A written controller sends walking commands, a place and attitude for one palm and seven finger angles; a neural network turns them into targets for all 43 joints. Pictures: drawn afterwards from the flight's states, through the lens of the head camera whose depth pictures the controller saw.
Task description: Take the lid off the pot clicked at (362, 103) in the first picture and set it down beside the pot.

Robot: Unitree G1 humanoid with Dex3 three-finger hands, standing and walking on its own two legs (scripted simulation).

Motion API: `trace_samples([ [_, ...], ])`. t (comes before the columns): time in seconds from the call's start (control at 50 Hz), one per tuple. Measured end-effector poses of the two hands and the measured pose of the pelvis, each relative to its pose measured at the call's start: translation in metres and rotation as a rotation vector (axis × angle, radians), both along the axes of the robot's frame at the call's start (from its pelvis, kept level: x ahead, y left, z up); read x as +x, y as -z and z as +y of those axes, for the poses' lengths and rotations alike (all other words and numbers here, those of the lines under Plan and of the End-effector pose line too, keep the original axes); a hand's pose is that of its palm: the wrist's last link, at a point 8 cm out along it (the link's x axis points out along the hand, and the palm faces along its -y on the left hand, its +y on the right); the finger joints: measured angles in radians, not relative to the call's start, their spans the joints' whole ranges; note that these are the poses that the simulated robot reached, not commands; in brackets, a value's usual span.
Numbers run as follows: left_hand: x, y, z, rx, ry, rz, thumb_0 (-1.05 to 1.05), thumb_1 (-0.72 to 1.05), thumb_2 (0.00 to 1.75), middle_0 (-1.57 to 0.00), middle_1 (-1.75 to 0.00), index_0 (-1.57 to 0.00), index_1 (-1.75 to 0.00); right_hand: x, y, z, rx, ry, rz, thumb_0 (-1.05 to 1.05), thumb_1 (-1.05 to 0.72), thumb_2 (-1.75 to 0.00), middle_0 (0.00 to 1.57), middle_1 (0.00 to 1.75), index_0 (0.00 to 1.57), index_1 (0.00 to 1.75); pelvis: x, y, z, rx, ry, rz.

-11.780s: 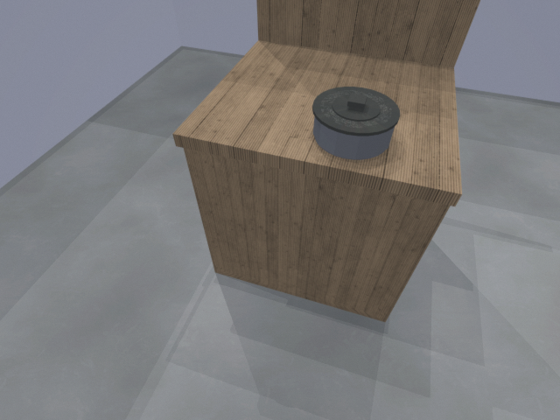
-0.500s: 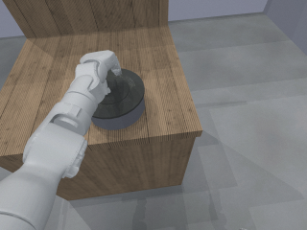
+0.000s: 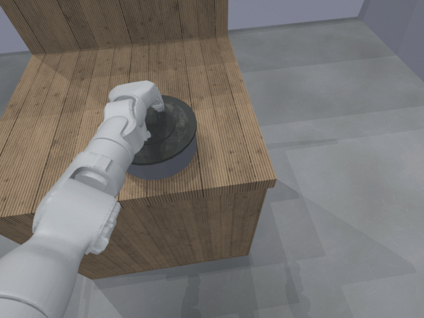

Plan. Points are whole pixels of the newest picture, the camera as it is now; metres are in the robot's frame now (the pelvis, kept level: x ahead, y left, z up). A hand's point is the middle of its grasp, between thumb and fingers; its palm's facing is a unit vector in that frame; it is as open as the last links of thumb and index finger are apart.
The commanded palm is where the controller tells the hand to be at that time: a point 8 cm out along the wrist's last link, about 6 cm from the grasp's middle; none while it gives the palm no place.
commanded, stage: lower the open fingers around the knob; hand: left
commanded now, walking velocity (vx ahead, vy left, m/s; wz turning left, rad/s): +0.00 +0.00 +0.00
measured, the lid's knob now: (148, 119) +0.52 +0.11 +0.06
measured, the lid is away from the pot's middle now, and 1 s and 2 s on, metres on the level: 0.00 0.00 0.00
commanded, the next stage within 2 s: close the fingers and squeeze the knob in 0.22 s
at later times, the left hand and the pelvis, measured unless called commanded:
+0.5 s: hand (142, 120) +0.49 +0.11 +0.09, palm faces -0.38 -0.09 -0.92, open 10.0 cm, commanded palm +0.50 +0.12 +0.15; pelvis +0.00 +0.00 +0.00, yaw -1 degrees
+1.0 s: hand (147, 118) +0.50 +0.10 +0.09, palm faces -0.38 -0.09 -0.92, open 8.1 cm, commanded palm +0.51 +0.11 +0.15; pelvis +0.01 +0.00 +0.00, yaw +0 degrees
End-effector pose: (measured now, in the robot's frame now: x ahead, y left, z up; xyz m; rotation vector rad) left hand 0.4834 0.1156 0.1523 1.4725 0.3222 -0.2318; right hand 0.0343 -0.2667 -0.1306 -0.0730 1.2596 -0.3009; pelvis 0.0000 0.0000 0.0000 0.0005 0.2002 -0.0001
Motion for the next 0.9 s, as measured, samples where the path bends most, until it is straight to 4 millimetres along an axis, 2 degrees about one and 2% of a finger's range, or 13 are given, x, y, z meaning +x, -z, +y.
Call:
trace_samples([
  [0.16,0.001,0.0,-0.001,-0.017,-0.03,0.017,-0.01,-0.26,1.43,-0.85,-0.08,-0.83,-0.07,-0.001,-0.001,-0.003,-0.009,0.004,-0.013,0.0,-0.91,-0.9,0.21,0.3,0.2,0.3,-0.003,0.0,-0.003,0.0,0.003,-0.001],
  [0.34,0.006,0.0,-0.001,0.0,-0.015,0.035,-0.01,-0.26,1.43,-0.86,-0.09,-0.84,-0.07,-0.012,-0.001,-0.006,-0.02,0.02,0.012,0.0,-0.9,-0.9,0.21,0.3,0.2,0.3,-0.002,0.0,-0.004,-0.001,0.006,0.004],
  [0.38,0.007,-0.001,0.0,-0.006,-0.012,0.035,-0.01,-0.24,1.39,-0.83,-0.15,-0.81,-0.14,-0.015,-0.001,-0.007,-0.022,0.022,0.02,0.0,-0.9,-0.9,0.21,0.3,0.2,0.3,-0.001,0.0,-0.004,-0.001,0.007,0.005],
  [0.52,0.01,0.002,0.001,-0.002,-0.004,0.034,-0.01,-0.12,1.15,-0.65,-0.55,-0.63,-0.54,-0.019,-0.002,-0.006,-0.024,0.031,0.036,0.0,-0.9,-0.9,0.21,0.3,0.2,0.3,0.001,0.0,-0.003,-0.002,0.009,0.011],
  [0.6,0.01,0.003,0.0,-0.006,0.01,0.024,0.0,-0.06,1.08,-0.59,-0.71,-0.58,-0.7,-0.017,-0.001,-0.004,-0.019,0.03,0.035,0.0,-0.91,-0.9,0.21,0.3,0.2,0.3,0.003,0.0,-0.001,-0.002,0.01,0.012],
  [0.72,0.009,0.006,-0.004,0.007,0.007,0.024,0.0,0.01,1.02,-0.56,-0.85,-0.56,-0.84,-0.01,0.001,0.0,-0.003,0.021,0.028,0.0,-0.91,-0.9,0.21,0.3,0.2,0.3,0.003,0.001,0.0,-0.001,0.006,0.013],
  [0.9,0.013,0.003,-0.009,0.014,-0.017,0.017,0.0,0.11,0.97,-0.56,-0.95,-0.58,-0.95,-0.001,0.004,0.003,0.009,0.007,0.013,0.0,-0.9,-0.9,0.21,0.3,0.2,0.3,0.004,0.001,-0.001,0.001,0.005,0.024],
])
